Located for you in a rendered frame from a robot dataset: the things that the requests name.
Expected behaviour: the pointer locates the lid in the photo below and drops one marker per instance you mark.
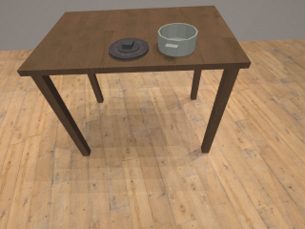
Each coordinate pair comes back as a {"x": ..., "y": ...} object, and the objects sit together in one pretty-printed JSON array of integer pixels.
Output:
[{"x": 139, "y": 48}]

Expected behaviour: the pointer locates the table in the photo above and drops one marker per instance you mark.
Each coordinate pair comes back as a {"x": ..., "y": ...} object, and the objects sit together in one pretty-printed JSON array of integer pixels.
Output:
[{"x": 79, "y": 44}]

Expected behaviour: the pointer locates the knob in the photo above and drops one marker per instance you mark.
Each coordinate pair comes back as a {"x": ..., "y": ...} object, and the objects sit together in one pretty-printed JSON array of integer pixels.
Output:
[{"x": 127, "y": 43}]

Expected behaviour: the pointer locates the pot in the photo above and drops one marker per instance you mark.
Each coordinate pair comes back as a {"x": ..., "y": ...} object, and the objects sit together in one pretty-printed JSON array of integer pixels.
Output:
[{"x": 177, "y": 39}]

